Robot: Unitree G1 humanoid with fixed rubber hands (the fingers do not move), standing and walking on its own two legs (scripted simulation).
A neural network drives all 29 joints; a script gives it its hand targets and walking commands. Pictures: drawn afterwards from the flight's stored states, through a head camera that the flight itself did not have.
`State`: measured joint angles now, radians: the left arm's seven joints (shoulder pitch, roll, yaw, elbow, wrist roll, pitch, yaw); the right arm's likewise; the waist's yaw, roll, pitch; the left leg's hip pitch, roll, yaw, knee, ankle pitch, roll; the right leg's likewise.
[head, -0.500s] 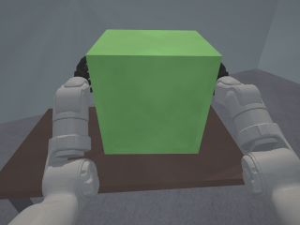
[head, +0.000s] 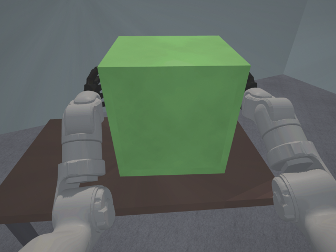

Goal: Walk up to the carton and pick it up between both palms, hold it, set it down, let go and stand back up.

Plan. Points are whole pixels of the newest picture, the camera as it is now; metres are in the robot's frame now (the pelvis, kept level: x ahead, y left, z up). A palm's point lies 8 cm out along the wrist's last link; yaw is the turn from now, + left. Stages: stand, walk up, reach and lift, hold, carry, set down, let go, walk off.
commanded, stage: hold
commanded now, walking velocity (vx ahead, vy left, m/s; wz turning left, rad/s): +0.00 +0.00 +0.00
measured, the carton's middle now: (170, 103) +0.40 +0.00 +0.23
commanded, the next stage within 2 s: set down in 1.00 s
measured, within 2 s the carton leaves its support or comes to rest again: neither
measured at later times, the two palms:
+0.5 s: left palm (94, 92) +0.36 +0.17 +0.29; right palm (252, 92) +0.35 -0.18 +0.28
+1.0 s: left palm (92, 91) +0.36 +0.17 +0.29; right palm (250, 91) +0.35 -0.18 +0.28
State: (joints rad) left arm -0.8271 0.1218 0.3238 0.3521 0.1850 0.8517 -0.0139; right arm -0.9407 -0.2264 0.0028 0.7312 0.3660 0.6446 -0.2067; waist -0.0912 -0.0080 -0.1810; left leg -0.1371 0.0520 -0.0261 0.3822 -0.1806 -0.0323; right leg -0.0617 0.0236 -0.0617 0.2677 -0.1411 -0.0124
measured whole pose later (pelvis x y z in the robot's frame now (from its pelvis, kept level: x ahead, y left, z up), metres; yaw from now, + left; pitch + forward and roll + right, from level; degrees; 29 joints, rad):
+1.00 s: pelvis -0.01 +0.00 +0.00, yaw +0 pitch -3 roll -1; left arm -0.92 0.16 0.31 0.49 0.16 0.80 -0.01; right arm -1.01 -0.23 -0.04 0.80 0.34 0.64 -0.20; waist -0.08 0.00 -0.19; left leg -0.17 0.05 -0.03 0.37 -0.16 -0.03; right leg -0.10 0.02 -0.06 0.27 -0.13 -0.02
